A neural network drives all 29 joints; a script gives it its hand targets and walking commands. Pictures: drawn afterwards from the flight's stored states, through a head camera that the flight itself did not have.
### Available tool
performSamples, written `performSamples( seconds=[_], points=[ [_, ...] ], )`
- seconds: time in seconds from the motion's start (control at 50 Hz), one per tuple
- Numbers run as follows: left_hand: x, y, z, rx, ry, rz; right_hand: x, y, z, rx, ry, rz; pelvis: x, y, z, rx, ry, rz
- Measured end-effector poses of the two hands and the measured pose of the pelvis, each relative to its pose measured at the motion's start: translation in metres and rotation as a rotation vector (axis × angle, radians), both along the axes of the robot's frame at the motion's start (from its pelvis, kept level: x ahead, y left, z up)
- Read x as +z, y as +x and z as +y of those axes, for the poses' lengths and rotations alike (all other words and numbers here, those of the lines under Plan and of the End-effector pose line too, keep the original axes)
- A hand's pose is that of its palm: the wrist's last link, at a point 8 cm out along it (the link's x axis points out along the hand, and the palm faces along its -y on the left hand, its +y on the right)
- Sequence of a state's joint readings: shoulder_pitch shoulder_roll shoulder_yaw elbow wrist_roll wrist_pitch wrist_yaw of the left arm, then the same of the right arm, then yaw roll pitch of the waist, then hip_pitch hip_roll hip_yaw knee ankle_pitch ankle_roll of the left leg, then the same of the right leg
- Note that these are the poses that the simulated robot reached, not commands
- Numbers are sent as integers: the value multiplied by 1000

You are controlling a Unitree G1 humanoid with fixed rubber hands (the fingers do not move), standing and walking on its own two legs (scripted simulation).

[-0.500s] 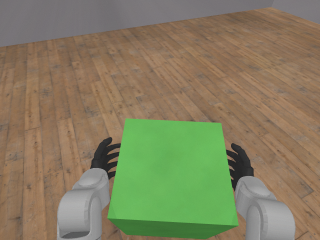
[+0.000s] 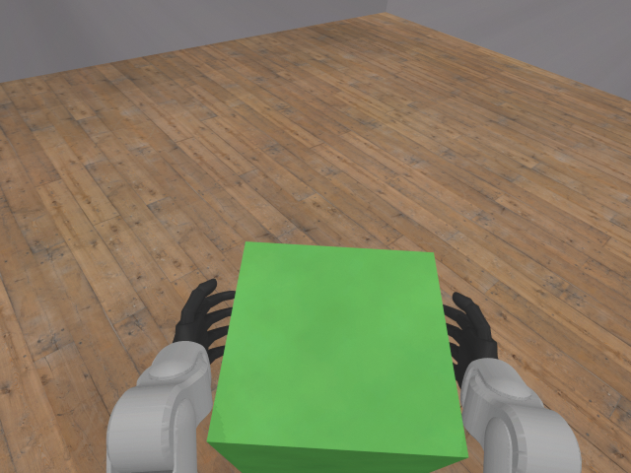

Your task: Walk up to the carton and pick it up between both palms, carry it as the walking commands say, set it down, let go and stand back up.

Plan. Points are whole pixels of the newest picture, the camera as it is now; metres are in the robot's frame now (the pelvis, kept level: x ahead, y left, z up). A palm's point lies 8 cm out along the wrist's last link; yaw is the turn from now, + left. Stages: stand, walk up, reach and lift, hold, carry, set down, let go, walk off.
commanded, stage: carry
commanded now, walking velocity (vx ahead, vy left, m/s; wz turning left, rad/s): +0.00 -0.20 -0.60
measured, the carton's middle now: (330, 373) +0.25 +0.00 +0.03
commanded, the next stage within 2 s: none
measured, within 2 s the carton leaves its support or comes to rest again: neither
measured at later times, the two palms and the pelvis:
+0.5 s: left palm (340, 384) +0.21 +0.00 +0.08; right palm out of the picture +0.18 -0.30 +0.09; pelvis -0.03 -0.13 -0.01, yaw -8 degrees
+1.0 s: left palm (361, 376) +0.21 -0.02 +0.10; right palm out of the picture +0.17 -0.32 +0.10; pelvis -0.04 -0.14 +0.00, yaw -8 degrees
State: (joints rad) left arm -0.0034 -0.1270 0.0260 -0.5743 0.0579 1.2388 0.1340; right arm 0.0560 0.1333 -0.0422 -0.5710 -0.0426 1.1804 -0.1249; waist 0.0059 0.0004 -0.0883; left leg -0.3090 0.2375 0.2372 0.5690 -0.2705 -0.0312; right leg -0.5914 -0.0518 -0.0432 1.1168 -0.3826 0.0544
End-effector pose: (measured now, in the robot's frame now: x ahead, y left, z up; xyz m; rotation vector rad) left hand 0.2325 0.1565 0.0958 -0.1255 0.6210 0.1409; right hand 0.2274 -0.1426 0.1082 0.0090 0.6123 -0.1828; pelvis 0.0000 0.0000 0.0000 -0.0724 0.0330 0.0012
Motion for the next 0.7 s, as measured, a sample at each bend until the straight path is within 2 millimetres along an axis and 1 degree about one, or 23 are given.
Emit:
performSamples(
  seconds=[0.06,0.1,0.14,0.16,0.18,0.22,0.26,0.3,0.34,0.42,0.52,0.62,0.7],
  points=[
    [2,8,-33,-43,4,-8,0,-5,-33,-42,2,-8,-2,-3,-23,-43,-8,7],
    [0,13,-60,-72,15,-6,-6,-9,-59,-70,13,-5,-6,-4,-41,-68,-4,13],
    [-7,16,-88,-96,31,-8,-17,-13,-86,-94,29,-6,-16,-5,-62,-81,11,15],
    [-12,17,-102,-107,40,-11,-24,-15,-100,-104,36,-12,-23,-5,-72,-84,24,17],
    [-18,16,-115,-126,60,4,-33,-18,-112,-124,58,1,-26,-7,-79,-93,24,21],
    [-28,12,-133,-154,89,55,-46,-28,-130,-154,93,52,-25,-11,-88,-101,38,19],
    [-32,6,-144,-166,99,87,-52,-38,-141,-168,107,85,-21,-16,-96,-109,51,14],
    [-31,0,-152,-166,93,87,-50,-44,-148,-172,106,84,-18,-20,-103,-115,58,13],
    [-28,-5,-156,-159,81,69,-44,-47,-152,-168,97,65,-16,-23,-109,-121,61,15],
    [-19,-13,-157,-138,51,16,-27,-48,-154,-146,66,13,-16,-26,-117,-130,54,19],
    [-11,-24,-159,-113,22,20,-13,-53,-157,-119,30,19,-8,-29,-127,-137,71,5],
    [3,-23,-169,-129,39,3,-4,-58,-167,-128,38,2,-3,-32,-133,-140,73,1],
    [7,-21,-177,-150,52,5,-3,-62,-174,-147,49,4,-2,-35,-136,-142,74,1]
  ],
)
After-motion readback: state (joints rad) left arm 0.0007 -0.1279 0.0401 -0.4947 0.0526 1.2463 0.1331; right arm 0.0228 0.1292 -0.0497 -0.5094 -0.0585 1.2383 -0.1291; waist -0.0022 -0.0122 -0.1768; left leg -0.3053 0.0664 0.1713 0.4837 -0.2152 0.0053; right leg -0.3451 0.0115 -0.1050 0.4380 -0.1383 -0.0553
